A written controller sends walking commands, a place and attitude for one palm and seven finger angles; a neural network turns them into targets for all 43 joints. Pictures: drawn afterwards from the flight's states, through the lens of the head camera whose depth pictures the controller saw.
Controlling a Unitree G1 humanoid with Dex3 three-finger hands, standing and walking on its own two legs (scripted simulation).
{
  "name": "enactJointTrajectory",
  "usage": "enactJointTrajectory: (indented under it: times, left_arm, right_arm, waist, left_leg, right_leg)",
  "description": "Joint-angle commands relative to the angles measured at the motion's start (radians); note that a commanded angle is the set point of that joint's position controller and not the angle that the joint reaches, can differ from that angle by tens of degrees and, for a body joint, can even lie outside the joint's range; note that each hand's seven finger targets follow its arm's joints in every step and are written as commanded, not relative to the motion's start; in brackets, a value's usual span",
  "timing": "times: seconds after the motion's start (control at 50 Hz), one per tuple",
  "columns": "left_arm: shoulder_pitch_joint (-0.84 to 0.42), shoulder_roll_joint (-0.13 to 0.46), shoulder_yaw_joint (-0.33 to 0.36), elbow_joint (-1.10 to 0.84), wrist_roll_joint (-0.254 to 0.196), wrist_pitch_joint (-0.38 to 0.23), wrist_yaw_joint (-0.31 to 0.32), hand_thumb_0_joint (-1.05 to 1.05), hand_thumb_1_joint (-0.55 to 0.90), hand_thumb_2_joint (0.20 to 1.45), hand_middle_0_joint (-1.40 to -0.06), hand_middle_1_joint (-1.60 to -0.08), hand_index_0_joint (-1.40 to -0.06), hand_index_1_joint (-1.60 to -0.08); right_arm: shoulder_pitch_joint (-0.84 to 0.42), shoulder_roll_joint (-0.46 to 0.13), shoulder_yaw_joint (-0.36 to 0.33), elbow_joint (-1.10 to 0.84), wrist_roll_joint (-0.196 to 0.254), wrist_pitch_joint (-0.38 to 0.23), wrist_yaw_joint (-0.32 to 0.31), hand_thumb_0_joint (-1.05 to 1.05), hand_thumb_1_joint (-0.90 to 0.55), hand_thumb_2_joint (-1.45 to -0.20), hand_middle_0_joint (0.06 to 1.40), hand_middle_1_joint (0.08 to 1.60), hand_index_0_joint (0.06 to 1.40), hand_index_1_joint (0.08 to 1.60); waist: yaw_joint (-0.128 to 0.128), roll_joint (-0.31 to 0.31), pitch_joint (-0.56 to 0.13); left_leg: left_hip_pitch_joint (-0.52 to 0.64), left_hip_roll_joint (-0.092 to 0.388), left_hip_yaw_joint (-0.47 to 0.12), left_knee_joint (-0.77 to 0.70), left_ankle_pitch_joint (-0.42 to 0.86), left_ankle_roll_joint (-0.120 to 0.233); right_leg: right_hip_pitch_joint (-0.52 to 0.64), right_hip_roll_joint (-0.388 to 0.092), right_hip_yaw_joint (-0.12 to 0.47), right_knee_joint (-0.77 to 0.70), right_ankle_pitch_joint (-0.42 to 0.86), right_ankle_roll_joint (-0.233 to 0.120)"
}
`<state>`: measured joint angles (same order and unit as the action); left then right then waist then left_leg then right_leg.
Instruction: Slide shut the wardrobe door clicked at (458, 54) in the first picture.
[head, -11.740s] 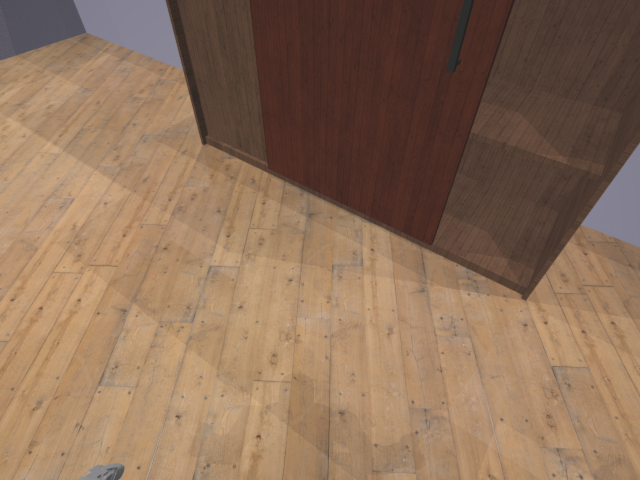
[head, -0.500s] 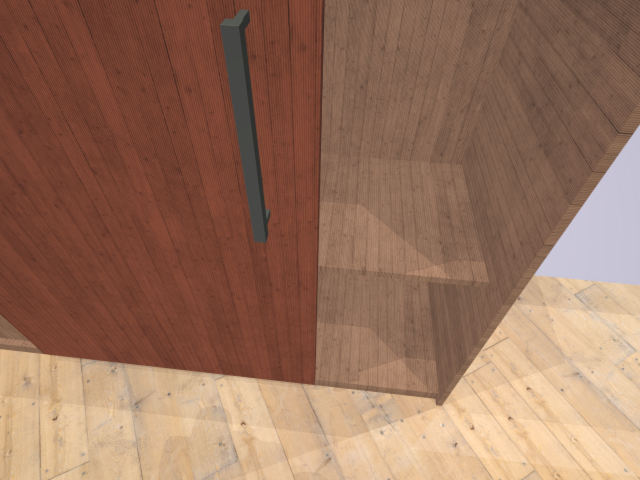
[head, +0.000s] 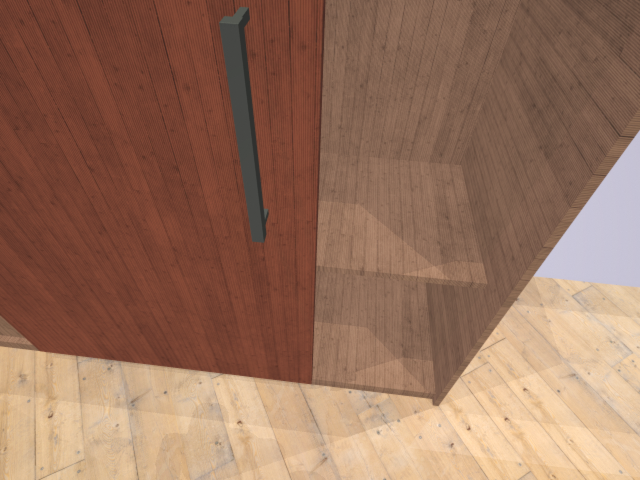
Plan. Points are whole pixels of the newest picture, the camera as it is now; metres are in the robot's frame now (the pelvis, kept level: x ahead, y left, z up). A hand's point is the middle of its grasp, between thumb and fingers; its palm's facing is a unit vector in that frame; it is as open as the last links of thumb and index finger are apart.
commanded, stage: look again from close up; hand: left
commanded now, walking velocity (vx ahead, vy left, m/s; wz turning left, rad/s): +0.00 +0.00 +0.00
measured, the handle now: (252, 145) +0.50 +0.14 +0.17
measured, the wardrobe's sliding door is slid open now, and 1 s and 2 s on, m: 0.39 0.39 0.39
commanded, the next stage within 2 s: raise the hand with hooked fingers in 0.84 s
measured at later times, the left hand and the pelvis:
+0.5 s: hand out of the picture -0.03 +0.15 -0.18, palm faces +0.06 -0.99 -0.16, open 7.4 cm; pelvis +0.00 +0.00 +0.00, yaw +0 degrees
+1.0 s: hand out of the picture -0.01 +0.16 -0.16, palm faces +0.15 -0.97 -0.19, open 7.3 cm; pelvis -0.01 -0.01 +0.00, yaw +0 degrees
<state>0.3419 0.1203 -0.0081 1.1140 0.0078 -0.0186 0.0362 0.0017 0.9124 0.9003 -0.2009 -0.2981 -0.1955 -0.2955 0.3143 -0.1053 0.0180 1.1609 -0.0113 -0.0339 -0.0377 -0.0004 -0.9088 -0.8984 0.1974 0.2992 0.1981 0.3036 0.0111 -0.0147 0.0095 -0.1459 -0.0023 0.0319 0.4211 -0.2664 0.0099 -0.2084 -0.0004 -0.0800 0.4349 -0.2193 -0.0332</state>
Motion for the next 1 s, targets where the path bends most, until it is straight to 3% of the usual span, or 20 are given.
enactJointTrajectory:
  times: [0.0, 0.26, 0.42, 0.58, 0.7, 0.74, 0.82, 0.88, 0.9, 0.92, 0.94, 0.96, 0.98]
  left_arm:
    - [0.085, 0.08, 0.015, -0.023, 0.0, -0.015, 0.002, 0.0, 0.9, 0.9, -0.2, -0.3, -0.2, -0.3]
    - [0.084, 0.077, 0.015, -0.022, 0.001, -0.013, 0.001, 0.0, 0.9, 0.9, -0.2, -0.3, -0.2, -0.3]
    - [0.094, 0.077, 0.016, -0.018, 0.0, -0.017, 0.001, 0.0, 0.9, 0.9, -0.2, -0.3, -0.2, -0.3]
    - [0.096, 0.08, 0.017, -0.018, 0.0, -0.016, 0.001, 0.0, 0.9, 0.9, -0.2, -0.3, -0.2, -0.3]
    - [0.103, 0.076, 0.018, -0.017, 0.0, -0.018, 0.0, 0.0, 0.9, 0.9, -0.2, -0.3, -0.2, -0.3]
    - [0.101, 0.072, 0.017, -0.014, 0.001, -0.015, 0.001, 0.0, 0.9, 0.9, -0.2, -0.3, -0.2, -0.3]
    - [0.106, 0.072, 0.018, -0.015, 0.0, -0.018, 0.0, 0.0, 0.9, 0.9, -0.2, -0.3, -0.2, -0.3]
    - [0.106, 0.073, 0.018, -0.014, 0.001, -0.018, 0.001, 0.0, 0.9, 0.9, -0.2, -0.3, -0.2, -0.3]
    - [0.109, 0.072, 0.018, -0.014, 0.0, -0.019, 0.001, 0.0, 0.9, 0.9, -0.2, -0.3, -0.2, -0.3]
    - [0.156, 0.121, 0.021, 0.026, 0.013, -0.035, 0.04, 0.0, 0.9, 0.9, -0.2, -0.3, -0.2, -0.3]
    - [-0.624, 0.424, 0.15, -1.507, -0.224, -0.197, 0.039, 0.0, 0.877, 0.89, -0.202, -0.315, -0.202, -0.315]
    - [-0.37, 0.277, 0.062, -1.365, -0.135, -0.152, 0.078, 0.0, 0.853, 0.88, -0.203, -0.33, -0.203, -0.33]
    - [0.03, 0.028, -0.036, -1.0, -0.126, -0.018, 0.084, 0.0, 0.83, 0.87, -0.205, -0.345, -0.205, -0.345]
  right_arm:
    - [0.079, -0.083, -0.011, -0.018, 0.002, -0.009, -0.002, 0.0, -0.9, -0.9, 0.2, 0.3, 0.2, 0.3]
    - [0.075, -0.082, -0.01, -0.018, 0.002, -0.006, -0.003, 0.0, -0.9, -0.9, 0.2, 0.3, 0.2, 0.3]
    - [0.08, -0.081, -0.01, -0.016, 0.002, -0.007, -0.003, 0.0, -0.9, -0.9, 0.2, 0.3, 0.2, 0.3]
    - [0.084, -0.071, -0.01, -0.016, 0.002, -0.001, -0.002, 0.0, -0.9, -0.9, 0.2, 0.3, 0.2, 0.3]
    - [0.09, -0.073, -0.01, -0.015, 0.001, -0.005, -0.004, 0.0, -0.9, -0.9, 0.2, 0.3, 0.2, 0.3]
    - [0.085, -0.069, -0.011, -0.014, 0.002, -0.002, -0.005, 0.0, -0.9, -0.9, 0.2, 0.3, 0.2, 0.3]
    - [0.094, -0.07, -0.01, -0.015, 0.002, -0.006, -0.005, 0.0, -0.9, -0.9, 0.2, 0.3, 0.2, 0.3]
    - [0.095, -0.066, -0.01, -0.016, 0.002, -0.003, -0.004, 0.0, -0.9, -0.9, 0.2, 0.3, 0.2, 0.3]
    - [0.096, -0.067, -0.009, -0.016, 0.001, -0.004, -0.005, 0.0, -0.9, -0.9, 0.2, 0.3, 0.2, 0.3]
    - [-0.061, -0.12, -0.024, -0.092, 0.012, -0.004, 0.009, 0.0, -0.9, -0.9, 0.2, 0.3, 0.2, 0.3]
    - [-0.055, -0.349, -0.088, -0.438, 0.029, -0.159, -0.069, 0.0, -0.9, -0.9, 0.2, 0.3, 0.2, 0.3]
    - [-0.142, -0.254, -0.023, -0.419, 0.037, -0.258, -0.082, 0.0, -0.9, -0.9, 0.2, 0.3, 0.2, 0.3]
    - [-0.074, -0.205, -0.023, -0.391, 0.05, -0.3, -0.051, 0.0, -0.9, -0.9, 0.2, 0.3, 0.2, 0.3]
  waist:
    - [0.002, 0.026, 0.058]
    - [0.005, 0.014, 0.094]
    - [0.004, 0.002, 0.062]
    - [0.004, 0.002, 0.098]
    - [0.004, 0.016, 0.067]
    - [0.005, 0.021, 0.095]
    - [0.006, 0.015, 0.061]
    - [0.004, 0.007, 0.081]
    - [0.005, 0.003, 0.074]
    - [0.05, 0.025, 0.13]
    - [-0.135, 0.275, -0.262]
    - [-0.053, 0.28, -0.276]
    - [-0.034, 0.135, -0.153]
  left_leg:
    - [-0.085, 0.086, -0.087, -0.091, 0.144, 0.02]
    - [-0.096, 0.084, -0.089, -0.102, 0.117, 0.02]
    - [-0.075, 0.082, -0.084, -0.092, 0.136, 0.018]
    - [-0.1, 0.073, -0.081, -0.094, 0.092, 0.015]
    - [-0.085, 0.078, -0.083, -0.09, 0.12, 0.015]
    - [-0.095, 0.081, -0.083, -0.095, 0.104, 0.016]
    - [-0.086, 0.08, -0.084, -0.09, 0.125, 0.016]
    - [-0.096, 0.076, -0.081, -0.091, 0.108, 0.014]
    - [-0.089, 0.077, -0.084, -0.088, 0.121, 0.015]
    - [-0.167, 0.078, -0.019, 0.121, 0.033, -0.022]
    - [0.115, 0.003, 0.015, 0.014, 0.183, 0.011]
    - [0.041, 0.008, 0.03, -0.035, 0.212, 0.011]
    - [-0.065, 0.019, -0.009, -0.049, 0.194, 0.007]
  right_leg:
    - [0.038, -0.105, 0.12, -0.071, 0.11, -0.017]
    - [0.018, -0.102, 0.119, -0.081, 0.07, -0.016]
    - [0.031, -0.105, 0.126, -0.082, 0.1, -0.018]
    - [0.009, -0.104, 0.134, -0.105, 0.025, -0.019]
    - [0.023, -0.103, 0.13, -0.095, 0.063, -0.021]
    - [0.009, -0.099, 0.122, -0.098, 0.044, -0.02]
    - [0.033, -0.104, 0.124, -0.09, 0.074, -0.021]
    - [0.021, -0.104, 0.128, -0.1, 0.051, -0.02]
    - [0.025, -0.104, 0.129, -0.097, 0.067, -0.021]
    - [-0.004, -0.17, 0.188, -0.089, 0.439, 0.031]
    - [0.02, -0.096, 0.136, -0.082, 0.33, 0.026]
    - [0.093, -0.053, 0.103, 0.008, 0.177, -0.038]
    - [0.013, -0.035, 0.032, 0.012, 0.084, -0.027]
